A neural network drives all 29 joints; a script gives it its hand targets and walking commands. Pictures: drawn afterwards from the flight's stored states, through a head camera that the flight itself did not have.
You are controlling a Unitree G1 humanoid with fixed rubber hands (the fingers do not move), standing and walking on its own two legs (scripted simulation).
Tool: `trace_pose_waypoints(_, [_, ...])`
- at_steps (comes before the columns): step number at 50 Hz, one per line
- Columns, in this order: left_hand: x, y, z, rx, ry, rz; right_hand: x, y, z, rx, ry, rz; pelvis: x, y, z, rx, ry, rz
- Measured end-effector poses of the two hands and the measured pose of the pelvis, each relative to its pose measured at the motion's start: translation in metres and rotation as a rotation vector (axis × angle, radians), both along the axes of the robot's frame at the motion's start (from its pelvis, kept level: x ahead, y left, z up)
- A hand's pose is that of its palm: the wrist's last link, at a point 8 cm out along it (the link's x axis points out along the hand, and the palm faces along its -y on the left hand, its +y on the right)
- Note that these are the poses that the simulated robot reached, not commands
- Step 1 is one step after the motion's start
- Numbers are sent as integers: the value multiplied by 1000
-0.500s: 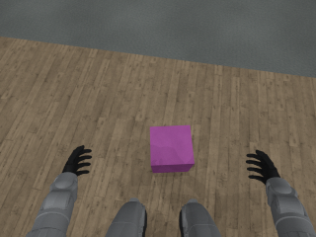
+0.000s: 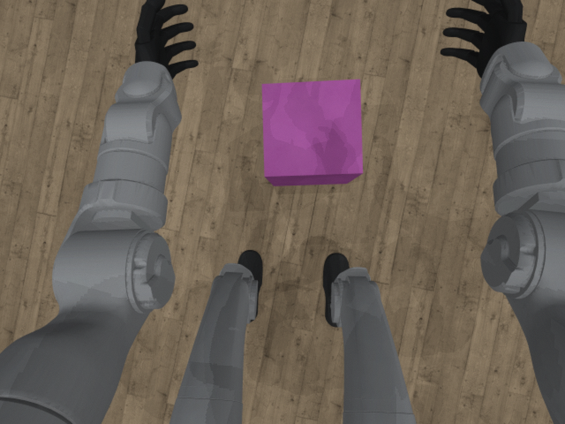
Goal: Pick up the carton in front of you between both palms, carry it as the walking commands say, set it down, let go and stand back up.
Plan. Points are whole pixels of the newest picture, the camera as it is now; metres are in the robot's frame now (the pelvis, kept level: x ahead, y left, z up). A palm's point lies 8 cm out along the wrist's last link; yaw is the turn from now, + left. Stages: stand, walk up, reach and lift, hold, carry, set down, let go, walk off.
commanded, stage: reach and lift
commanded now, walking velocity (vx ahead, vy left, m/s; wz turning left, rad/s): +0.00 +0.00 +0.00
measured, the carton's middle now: (310, 140) +0.53 -0.02 -0.52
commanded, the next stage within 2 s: none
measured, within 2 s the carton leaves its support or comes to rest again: leaves its support in 1.82 s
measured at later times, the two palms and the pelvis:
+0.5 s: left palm (205, 114) +0.53 +0.18 -0.28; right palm (424, 112) +0.54 -0.21 -0.28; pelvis +0.01 +0.01 -0.13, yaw +2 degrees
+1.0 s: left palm (228, 136) +0.53 +0.18 -0.45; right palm (391, 130) +0.55 -0.20 -0.45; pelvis -0.02 +0.01 -0.27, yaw +2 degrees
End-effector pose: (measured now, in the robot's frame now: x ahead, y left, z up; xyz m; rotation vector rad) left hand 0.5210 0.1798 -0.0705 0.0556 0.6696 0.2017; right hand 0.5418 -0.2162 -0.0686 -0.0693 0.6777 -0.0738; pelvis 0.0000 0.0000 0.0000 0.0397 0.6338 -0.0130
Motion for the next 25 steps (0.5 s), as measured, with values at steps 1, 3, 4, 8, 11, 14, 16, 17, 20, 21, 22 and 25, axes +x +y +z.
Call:
trace_pose_waypoints(1, [5,-2,-3,-3,-8,0,5,1,-3,1,-8,1,1,-1,-1,1,19,1])
trace_pose_waypoints(3, [12,-6,-10,-7,-25,-4,14,3,-9,5,-24,2,4,-3,-2,3,55,1])
trace_pose_waypoints(4, [14,-8,-14,-8,-29,-6,16,4,-13,7,-29,2,6,-3,-3,3,73,1])
trace_pose_waypoints(8, [14,-9,-34,-2,-25,-8,18,7,-34,13,-32,-6,16,-4,-4,5,141,3])
trace_pose_waypoints(11, [9,-7,-56,-4,-6,-1,13,8,-56,12,-19,-19,23,-3,-11,7,189,5])
trace_pose_waypoints(14, [1,-7,-85,-14,16,3,3,9,-85,3,4,-35,28,0,-26,7,231,8])
trace_pose_waypoints(16, [-2,-6,-107,-17,25,5,-3,9,-108,-4,17,-45,29,2,-41,7,254,8])
trace_pose_waypoints(17, [-4,-5,-118,-18,27,5,-6,9,-120,-6,22,-49,28,3,-50,6,262,8])
trace_pose_waypoints(20, [-3,-2,-154,-13,28,-2,-10,8,-157,-16,25,-56,24,7,-79,6,276,8])
trace_pose_waypoints(21, [-2,-2,-166,-12,27,-6,-10,7,-169,-19,24,-58,22,8,-89,6,276,9])
trace_pose_waypoints(22, [0,-1,-178,-12,25,-10,-10,7,-181,-22,22,-59,19,10,-100,7,272,10])
trace_pose_waypoints(25, [5,0,-209,-14,15,-19,-5,5,-213,-23,8,-63,11,14,-133,9,251,15])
